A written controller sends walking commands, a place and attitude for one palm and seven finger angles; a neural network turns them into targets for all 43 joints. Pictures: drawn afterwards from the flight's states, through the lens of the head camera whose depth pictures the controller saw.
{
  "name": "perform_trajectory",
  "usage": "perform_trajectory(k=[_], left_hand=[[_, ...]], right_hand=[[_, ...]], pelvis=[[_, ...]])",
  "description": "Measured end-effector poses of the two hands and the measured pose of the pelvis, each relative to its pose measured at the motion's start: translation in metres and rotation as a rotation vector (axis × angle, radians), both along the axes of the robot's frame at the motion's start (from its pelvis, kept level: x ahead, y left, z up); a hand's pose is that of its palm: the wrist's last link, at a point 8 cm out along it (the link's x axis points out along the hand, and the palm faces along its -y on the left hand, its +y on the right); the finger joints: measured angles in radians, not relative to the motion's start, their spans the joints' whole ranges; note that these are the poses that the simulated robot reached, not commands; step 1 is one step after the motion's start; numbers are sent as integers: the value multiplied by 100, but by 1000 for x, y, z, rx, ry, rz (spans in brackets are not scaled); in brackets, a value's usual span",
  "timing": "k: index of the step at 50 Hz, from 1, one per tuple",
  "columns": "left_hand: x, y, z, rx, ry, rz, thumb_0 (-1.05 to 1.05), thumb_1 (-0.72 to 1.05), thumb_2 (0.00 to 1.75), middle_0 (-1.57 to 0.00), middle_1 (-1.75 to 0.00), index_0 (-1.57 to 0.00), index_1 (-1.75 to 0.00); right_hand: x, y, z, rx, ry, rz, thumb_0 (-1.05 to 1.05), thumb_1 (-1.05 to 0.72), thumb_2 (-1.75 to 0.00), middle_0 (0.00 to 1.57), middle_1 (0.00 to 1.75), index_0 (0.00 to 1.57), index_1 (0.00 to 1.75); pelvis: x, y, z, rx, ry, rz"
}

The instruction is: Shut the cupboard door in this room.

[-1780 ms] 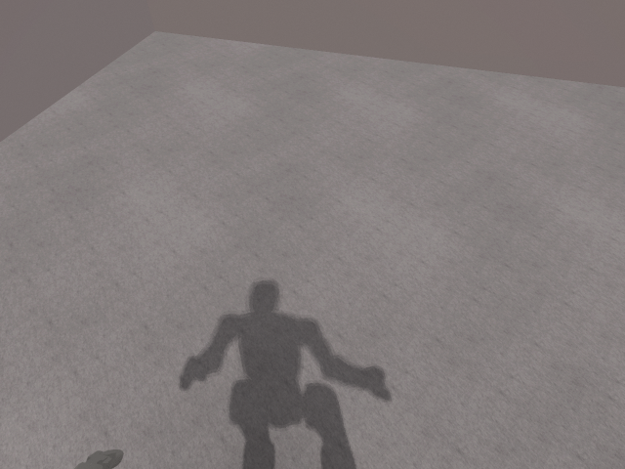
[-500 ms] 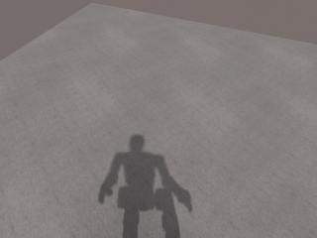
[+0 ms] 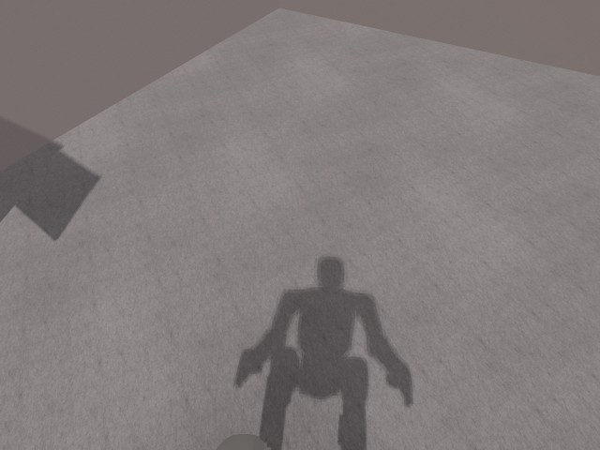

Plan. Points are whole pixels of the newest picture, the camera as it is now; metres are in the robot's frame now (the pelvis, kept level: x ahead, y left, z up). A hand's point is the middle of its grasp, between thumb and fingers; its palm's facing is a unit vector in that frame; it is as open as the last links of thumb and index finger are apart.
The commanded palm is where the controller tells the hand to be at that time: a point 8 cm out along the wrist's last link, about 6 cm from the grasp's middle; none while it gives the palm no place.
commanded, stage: turn or walk to find it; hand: left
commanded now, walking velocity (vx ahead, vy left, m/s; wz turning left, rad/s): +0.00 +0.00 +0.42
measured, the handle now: out of the picture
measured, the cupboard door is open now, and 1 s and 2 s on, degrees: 85 85 85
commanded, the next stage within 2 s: stand and wait in 0.84 s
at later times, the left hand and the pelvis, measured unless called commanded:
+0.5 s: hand out of the picture +0.01 +0.25 -0.16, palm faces +0.23 -0.94 -0.26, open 7.4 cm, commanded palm none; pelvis -0.02 +0.03 +0.00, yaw +11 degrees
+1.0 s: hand out of the picture -0.09 +0.23 -0.19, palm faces +0.44 -0.87 -0.22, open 7.4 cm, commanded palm none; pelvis -0.04 +0.04 -0.01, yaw +24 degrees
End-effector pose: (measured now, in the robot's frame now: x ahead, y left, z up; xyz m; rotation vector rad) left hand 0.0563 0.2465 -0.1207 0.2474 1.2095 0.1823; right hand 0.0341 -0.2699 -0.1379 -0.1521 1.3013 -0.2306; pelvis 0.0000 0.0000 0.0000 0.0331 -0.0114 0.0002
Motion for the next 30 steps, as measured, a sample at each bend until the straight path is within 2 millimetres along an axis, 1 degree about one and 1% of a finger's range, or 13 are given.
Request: perform_trajectory(k=[2,5,10,13,17,21,25,28,30], left_hand=[[-13,3,-4,-11,12,28,1,91,90,-20,-30,-21,-30],[-34,12,-12,-27,40,74,1,90,90,-20,-30,-21,-30],[-73,40,-36,-51,110,160,1,90,90,-20,-30,-21,-30],[-87,51,-37,-47,153,193,1,91,90,-20,-30,-20,-30],[-86,59,-27,-48,127,221,1,91,90,-20,-30,-20,-30],[-75,59,-17,-40,66,234,1,91,90,-20,-30,-20,-30],[-61,52,-9,-24,-1,238,1,91,90,-20,-30,-20,-30],[-53,41,-4,-4,-49,242,1,91,90,-20,-30,-20,-30],[-53,34,-4,15,-77,244,1,91,90,-20,-30,-20,-30]], right_hand=[[10,3,2,-10,2,34,1,-91,-90,20,30,20,30],[31,14,5,-23,-11,92,1,-91,-90,20,29,20,30],[69,47,7,-47,-92,194,1,-91,-90,20,29,20,30],[79,66,14,-41,-128,228,1,-91,-90,20,30,20,30],[80,83,19,-22,-136,258,1,-90,-90,20,30,20,30],[74,89,15,5,-121,272,1,-90,-90,20,30,21,30],[65,83,6,30,-90,275,1,-90,-90,20,30,21,30],[59,71,-6,48,-65,276,1,-90,-90,20,30,21,30],[57,62,-15,58,-51,278,1,-90,-90,20,30,21,30]], pelvis=[[-1,3,0,1,3,21],[-3,11,-3,-4,9,49],[-8,31,-16,-23,18,99],[-11,37,-12,-24,14,107],[-14,41,-4,-38,10,135],[-16,40,0,-42,5,167],[-18,32,-1,-35,2,198],[-19,22,-6,-24,4,223],[-20,14,-11,-20,4,240]])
